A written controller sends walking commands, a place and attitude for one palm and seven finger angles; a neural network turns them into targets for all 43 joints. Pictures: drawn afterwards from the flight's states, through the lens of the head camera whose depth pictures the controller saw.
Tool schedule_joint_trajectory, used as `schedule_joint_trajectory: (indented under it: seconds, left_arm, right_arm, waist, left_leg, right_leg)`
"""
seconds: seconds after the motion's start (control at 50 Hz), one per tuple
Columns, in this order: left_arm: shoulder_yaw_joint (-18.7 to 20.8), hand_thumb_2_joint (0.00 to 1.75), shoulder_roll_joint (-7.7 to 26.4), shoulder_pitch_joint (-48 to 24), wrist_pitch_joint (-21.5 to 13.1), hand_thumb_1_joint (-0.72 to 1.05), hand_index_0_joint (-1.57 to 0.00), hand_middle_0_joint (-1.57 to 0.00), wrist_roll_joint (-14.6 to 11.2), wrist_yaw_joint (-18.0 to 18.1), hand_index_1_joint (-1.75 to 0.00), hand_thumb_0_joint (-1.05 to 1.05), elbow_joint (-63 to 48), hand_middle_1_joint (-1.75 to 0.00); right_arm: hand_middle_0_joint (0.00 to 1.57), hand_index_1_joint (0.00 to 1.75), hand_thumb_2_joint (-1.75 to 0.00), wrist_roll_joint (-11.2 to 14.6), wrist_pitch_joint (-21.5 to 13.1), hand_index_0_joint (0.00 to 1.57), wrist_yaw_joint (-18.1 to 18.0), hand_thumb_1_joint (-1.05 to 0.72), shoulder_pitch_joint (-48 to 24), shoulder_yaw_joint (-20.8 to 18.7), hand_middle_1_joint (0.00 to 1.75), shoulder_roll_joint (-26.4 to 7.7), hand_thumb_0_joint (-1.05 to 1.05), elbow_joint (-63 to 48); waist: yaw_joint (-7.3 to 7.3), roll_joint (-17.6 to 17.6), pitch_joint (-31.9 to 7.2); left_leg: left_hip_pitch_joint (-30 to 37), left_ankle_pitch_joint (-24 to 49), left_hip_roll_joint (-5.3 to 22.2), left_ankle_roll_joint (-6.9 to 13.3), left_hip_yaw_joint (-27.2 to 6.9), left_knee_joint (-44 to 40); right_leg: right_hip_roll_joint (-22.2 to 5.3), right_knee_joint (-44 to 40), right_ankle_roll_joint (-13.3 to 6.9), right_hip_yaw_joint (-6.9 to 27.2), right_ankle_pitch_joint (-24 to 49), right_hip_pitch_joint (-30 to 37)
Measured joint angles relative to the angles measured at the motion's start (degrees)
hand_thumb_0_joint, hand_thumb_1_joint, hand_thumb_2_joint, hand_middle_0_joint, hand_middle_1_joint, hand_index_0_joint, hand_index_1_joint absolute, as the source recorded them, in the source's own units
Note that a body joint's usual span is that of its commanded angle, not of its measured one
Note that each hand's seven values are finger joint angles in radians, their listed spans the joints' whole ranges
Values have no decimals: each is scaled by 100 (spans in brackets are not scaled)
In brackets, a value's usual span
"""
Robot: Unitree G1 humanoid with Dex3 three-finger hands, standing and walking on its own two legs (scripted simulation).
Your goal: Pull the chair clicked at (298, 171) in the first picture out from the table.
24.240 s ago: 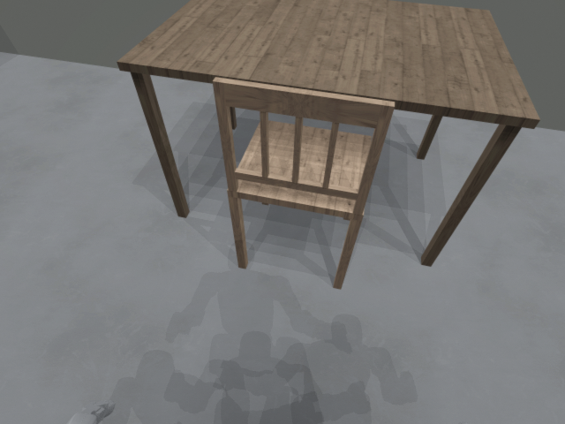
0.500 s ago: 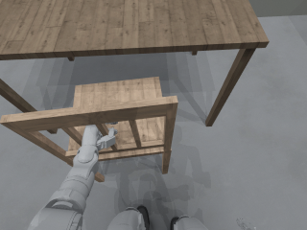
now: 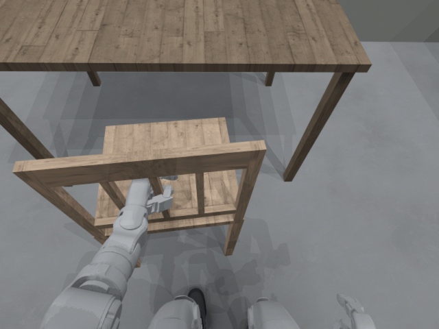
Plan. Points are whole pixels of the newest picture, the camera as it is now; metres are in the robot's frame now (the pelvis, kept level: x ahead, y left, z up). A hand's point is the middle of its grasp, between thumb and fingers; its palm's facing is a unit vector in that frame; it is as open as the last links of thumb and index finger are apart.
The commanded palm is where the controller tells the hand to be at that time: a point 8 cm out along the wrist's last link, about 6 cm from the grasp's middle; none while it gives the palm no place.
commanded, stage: step backward, pulling the chair out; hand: left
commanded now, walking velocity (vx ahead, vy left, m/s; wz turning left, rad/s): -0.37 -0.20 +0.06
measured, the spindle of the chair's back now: (160, 196) +0.38 +0.14 -0.10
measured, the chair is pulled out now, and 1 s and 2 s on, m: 0.18 0.32 0.56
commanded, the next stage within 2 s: stop walking, hand still on the chair in 1.76 s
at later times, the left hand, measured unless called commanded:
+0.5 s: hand (178, 242) +0.27 +0.09 -0.06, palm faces +0.13 -0.96 -0.24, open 5.1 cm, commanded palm +0.28 +0.14 -0.07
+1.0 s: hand (184, 260) +0.24 +0.07 -0.06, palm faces +0.13 -0.96 -0.23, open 5.2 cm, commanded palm +0.22 +0.13 -0.06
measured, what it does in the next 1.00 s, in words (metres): walks backwards: right foot, then left foot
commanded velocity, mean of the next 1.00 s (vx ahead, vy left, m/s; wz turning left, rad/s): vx -0.39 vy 0.09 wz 0.10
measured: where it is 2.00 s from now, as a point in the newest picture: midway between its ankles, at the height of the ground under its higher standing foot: outside the picture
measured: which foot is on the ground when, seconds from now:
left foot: down 0.00-0.36, up 0.38-0.62, down 0.64-0.82, up 0.84-1.00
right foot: up 0.00-0.30, down 0.32-1.00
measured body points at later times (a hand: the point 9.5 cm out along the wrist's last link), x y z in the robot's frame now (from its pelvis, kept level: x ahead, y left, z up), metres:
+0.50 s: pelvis -0.05 -0.08 +0.01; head +0.02 -0.12 +0.45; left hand +0.26 +0.14 -0.04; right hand +0.01 -0.35 -0.15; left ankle -0.02 +0.06 -0.66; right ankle -0.14 -0.18 -0.73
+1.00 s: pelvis -0.12 -0.09 +0.02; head +0.00 -0.12 +0.45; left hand +0.23 +0.12 -0.04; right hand +0.00 -0.33 -0.13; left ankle -0.16 +0.08 -0.65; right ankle -0.09 -0.19 -0.73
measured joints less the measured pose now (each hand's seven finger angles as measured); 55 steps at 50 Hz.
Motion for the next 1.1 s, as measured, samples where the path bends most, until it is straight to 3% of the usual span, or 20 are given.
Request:
schedule_joint_trajectory:
  seconds: [0.18,0.28,0.32,0.34,0.38,0.42,0.48,0.56,0.6,0.64,0.66,0.7,0.76,0.82,0.84,0.9,0.94,1.0,1.1]
  left_arm:
    - [310,85,247,46,33,73,-49,-37,79,66,-145,3,-342,-125]
    - [597,86,386,92,79,72,-49,-40,-11,29,-145,3,-481,-125]
    - [690,85,444,130,79,71,-49,-41,-63,-18,-145,2,-523,-125]
    - [761,84,412,154,72,71,-49,-41,-113,-32,-145,2,-525,-125]
    - [879,83,247,335,12,71,-49,-40,-184,-81,-145,2,-479,-123]
    - [976,82,136,641,-107,71,-49,-39,-197,-115,-145,2,-380,-122]
    - [965,81,55,911,-127,71,-49,-38,-137,-49,-145,2,-249,-122]
    - [944,80,-21,877,-171,70,-50,-38,-59,17,-145,3,-76,-123]
    - [865,81,-28,785,-164,70,-50,-38,-35,43,-145,3,-44,-123]
    - [709,82,-19,667,-110,68,-50,-38,-3,40,-145,2,-51,-125]
    - [636,82,16,556,-73,68,-50,-38,8,31,-145,2,-28,-126]
    - [534,82,110,280,-7,67,-50,-38,34,-5,-145,1,79,-126]
    - [501,82,215,-76,123,67,-49,-38,41,-28,-145,1,143,-127]
    - [647,83,216,-243,192,67,-49,-38,27,-22,-145,2,161,-127]
    - [695,83,198,-236,201,68,-49,-37,6,-14,-145,2,158,-126]
    - [758,82,138,-191,313,69,-49,-35,-69,36,-145,3,122,-126]
    - [781,81,60,-168,388,70,-49,-33,-77,66,-145,4,94,-125]
    - [747,80,-76,-158,430,70,-49,-32,-27,110,-145,4,47,-125]
    - [449,79,-263,-241,585,70,-49,-30,50,142,-145,4,-179,-126]
  right_arm:
    - [20,30,-90,-183,-137,21,234,-90,-53,281,30,489,1,-126]
    - [21,30,-90,-177,-177,21,306,-90,-16,211,30,364,1,-148]
    - [20,30,-90,-153,-174,21,322,-90,23,144,30,255,1,-174]
    - [20,30,-90,-141,-165,21,332,-90,6,88,30,140,1,-155]
    - [20,30,-90,-89,-96,21,320,-90,3,-61,30,-86,1,39]
    - [20,30,-90,-12,5,21,292,-90,55,-139,30,-198,1,318]
    - [20,30,-90,6,45,21,189,-90,212,-131,30,-332,1,481]
    - [20,30,-90,36,27,20,64,-91,255,-113,30,-521,1,478]
    - [20,30,-90,75,29,20,16,-91,229,-142,30,-599,1,454]
    - [20,30,-90,122,51,20,-12,-90,202,-196,30,-696,1,415]
    - [20,30,-90,142,74,20,-3,-90,143,-236,30,-690,1,414]
    - [20,30,-90,142,103,20,95,-91,38,-288,30,-601,1,362]
    - [20,30,-90,66,75,20,183,-91,-66,-248,30,-424,1,165]
    - [20,30,-90,87,58,20,238,-91,-197,-178,30,-291,1,51]
    - [20,30,-90,120,91,20,230,-90,-236,-160,30,-242,1,38]
    - [20,30,-90,195,131,20,224,-90,-260,-114,30,-111,1,37]
    - [20,30,-90,173,106,20,214,-90,-236,-47,30,-106,1,45]
    - [20,30,-90,168,131,21,182,-90,-224,14,30,-173,1,51]
    - [20,30,-90,174,221,20,59,-90,-258,-22,30,-349,1,21]
  waist:
    - [192,72,66]
    - [191,94,84]
    - [194,89,115]
    - [137,252,228]
    - [-48,596,401]
    - [10,442,295]
    - [101,134,109]
    - [83,-13,-17]
    - [77,-25,-65]
    - [74,89,-140]
    - [79,73,-133]
    - [137,-49,-64]
    - [213,-127,109]
    - [107,147,369]
    - [65,216,414]
    - [49,34,394]
    - [-24,-86,365]
    - [-128,-181,345]
    - [-193,-263,335]
  left_leg:
    - [-279,420,440,-203,-48,-288]
    - [-544,615,469,-353,-58,-230]
    - [-644,660,426,-427,-29,-119]
    - [-662,650,472,-473,-112,-1]
    - [-746,-350,443,-679,-480,686]
    - [-826,-1480,62,-780,-740,2034]
    - [-535,-2079,-329,-836,-817,2919]
    - [192,-2059,-447,-824,-691,1787]
    - [601,-1401,-437,-799,-590,862]
    - [938,-240,-318,-676,-560,121]
    - [978,-420,-320,-630,-573,9]
    - [971,-866,-357,-599,-584,-30]
    - [861,-950,-342,-659,-638,-13]
    - [665,-915,-143,-734,-837,345]
    - [503,-1135,-129,-760,-893,765]
    - [2,-2263,-487,-873,-1028,2412]
    - [-105,-2435,-559,-940,-1014,2841]
    - [5,-2461,-450,-986,-969,2655]
    - [446,-2244,-202,-997,-833,1527]
  right_leg:
    - [-230,143,63,-68,-365,614]
    - [-192,-570,19,-233,-551,1034]
    - [-166,-1380,-45,-327,-337,1318]
    - [-93,-1604,-12,-403,52,1440]
    - [24,-1712,36,-585,233,1694]
    - [-151,-1748,46,-412,215,1749]
    - [-386,-2048,58,-197,352,1870]
    - [-525,-2213,46,-218,603,1786]
    - [-548,-2063,81,-271,628,1637]
    - [-480,-1680,164,-380,619,1377]
    - [-487,-1420,210,-388,625,1216]
    - [-480,-1072,188,-262,603,964]
    - [-409,-1330,109,-189,303,744]
    - [-210,-1880,-12,-421,1154,910]
    - [-159,-2005,-63,-476,1187,965]
    - [-344,-2183,-89,-364,1256,908]
    - [-528,-2345,-55,-349,1382,900]
    - [-775,-2516,36,-368,1553,868]
    - [-1111,-2560,243,-340,1759,650]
